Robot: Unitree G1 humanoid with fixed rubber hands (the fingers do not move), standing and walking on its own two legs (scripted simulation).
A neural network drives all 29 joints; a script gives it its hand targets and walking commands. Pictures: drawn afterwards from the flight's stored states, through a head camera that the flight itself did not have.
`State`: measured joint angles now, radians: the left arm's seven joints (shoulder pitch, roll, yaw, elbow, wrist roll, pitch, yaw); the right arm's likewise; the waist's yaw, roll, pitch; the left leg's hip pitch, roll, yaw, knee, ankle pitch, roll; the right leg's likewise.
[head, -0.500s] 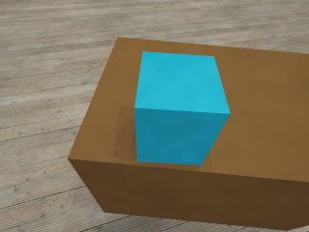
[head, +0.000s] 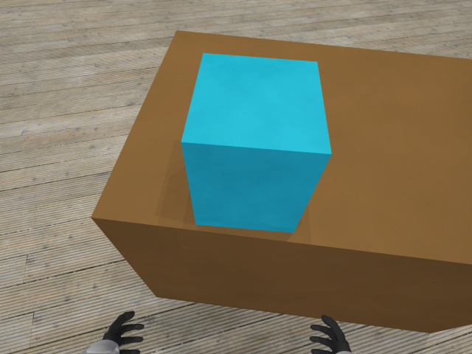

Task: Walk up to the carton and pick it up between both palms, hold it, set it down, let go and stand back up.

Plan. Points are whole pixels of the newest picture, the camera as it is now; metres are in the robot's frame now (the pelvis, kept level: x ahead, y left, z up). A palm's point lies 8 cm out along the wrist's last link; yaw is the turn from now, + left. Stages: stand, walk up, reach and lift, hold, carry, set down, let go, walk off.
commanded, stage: reach and lift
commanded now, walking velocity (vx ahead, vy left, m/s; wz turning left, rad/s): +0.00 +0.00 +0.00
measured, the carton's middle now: (251, 149) +0.45 -0.03 +0.05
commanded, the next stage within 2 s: none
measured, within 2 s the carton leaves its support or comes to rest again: neither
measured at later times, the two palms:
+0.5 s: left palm out of the picture +0.12 +0.23 -0.08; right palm out of the picture +0.10 -0.17 -0.09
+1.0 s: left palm (94, 333) +0.16 +0.22 -0.04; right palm (347, 336) +0.15 -0.18 -0.04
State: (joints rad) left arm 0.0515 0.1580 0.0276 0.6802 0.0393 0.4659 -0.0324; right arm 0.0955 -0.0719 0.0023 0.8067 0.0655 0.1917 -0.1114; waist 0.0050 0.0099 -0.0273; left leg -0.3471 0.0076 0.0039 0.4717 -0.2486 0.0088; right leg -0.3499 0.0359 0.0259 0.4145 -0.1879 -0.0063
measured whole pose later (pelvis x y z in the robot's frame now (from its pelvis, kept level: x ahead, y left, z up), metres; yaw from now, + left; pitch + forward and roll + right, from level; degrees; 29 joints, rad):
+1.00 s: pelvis -0.01 -0.02 +0.00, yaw +1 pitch +2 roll +1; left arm 0.25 0.26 -0.01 0.30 -0.11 0.19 -0.06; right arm 0.38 -0.08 0.15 0.15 0.14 0.17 -0.22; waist 0.02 0.00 -0.02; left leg -0.20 0.02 0.04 0.37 -0.20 -0.01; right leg -0.24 0.03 0.01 0.40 -0.19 -0.03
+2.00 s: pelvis +0.02 +0.01 +0.01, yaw +0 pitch +2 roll +0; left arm 0.03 0.24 -0.06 0.20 -0.18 0.10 0.00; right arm 0.13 -0.18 0.04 0.15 0.22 0.03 -0.16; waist 0.02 0.00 -0.04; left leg -0.14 0.00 0.05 0.32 -0.21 0.02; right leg -0.16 0.01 0.03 0.31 -0.18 0.01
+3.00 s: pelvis +0.00 +0.01 +0.01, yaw +3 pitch +7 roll +0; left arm -0.73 0.31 0.06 0.54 -0.22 0.54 0.02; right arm -0.62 -0.22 -0.13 0.45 0.18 0.44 -0.14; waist -0.04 0.00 -0.09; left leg -0.24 -0.01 0.01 0.24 -0.12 0.02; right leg -0.24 0.00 0.01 0.21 -0.08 0.01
